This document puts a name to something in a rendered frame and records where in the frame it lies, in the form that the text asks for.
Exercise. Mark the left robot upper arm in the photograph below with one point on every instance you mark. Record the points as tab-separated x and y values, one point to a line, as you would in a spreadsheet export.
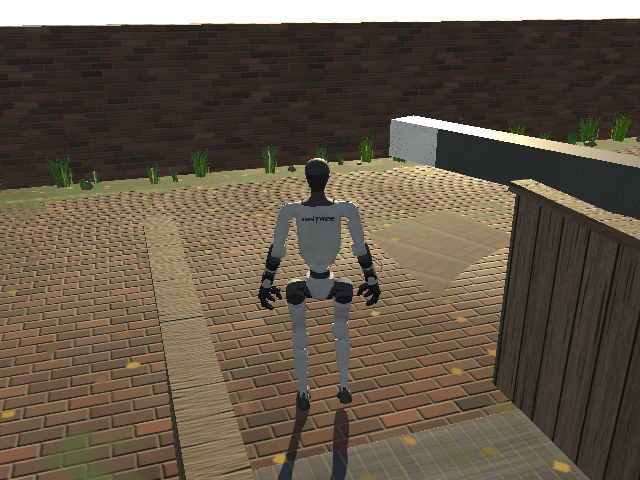
286	213

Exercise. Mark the robot right forearm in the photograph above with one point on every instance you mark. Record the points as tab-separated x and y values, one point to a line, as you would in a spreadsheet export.
367	267

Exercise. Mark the right robot hand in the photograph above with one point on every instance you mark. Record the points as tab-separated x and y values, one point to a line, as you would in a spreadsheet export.
373	289

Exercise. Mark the left robot shin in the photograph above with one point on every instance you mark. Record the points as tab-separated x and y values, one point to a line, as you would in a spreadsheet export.
301	366

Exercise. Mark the right robot upper arm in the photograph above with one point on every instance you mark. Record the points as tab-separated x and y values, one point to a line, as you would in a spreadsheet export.
350	211

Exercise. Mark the robot left forearm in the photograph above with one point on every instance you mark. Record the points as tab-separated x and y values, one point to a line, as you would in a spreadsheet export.
270	269

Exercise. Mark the robot right foot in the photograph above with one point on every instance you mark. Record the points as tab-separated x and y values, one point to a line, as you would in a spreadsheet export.
344	396

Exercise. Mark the left robot hand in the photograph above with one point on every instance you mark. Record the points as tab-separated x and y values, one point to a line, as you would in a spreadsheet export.
264	293

